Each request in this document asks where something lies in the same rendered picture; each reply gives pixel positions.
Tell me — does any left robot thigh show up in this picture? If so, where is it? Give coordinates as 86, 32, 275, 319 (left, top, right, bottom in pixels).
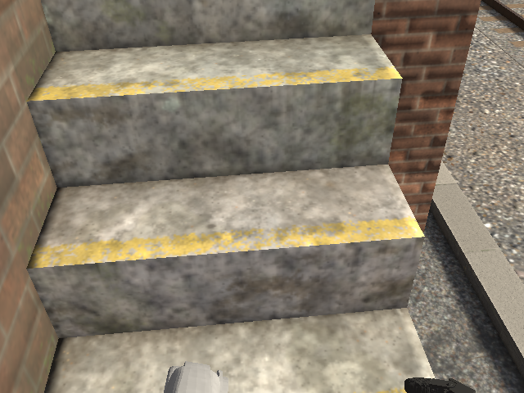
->
165, 361, 228, 393

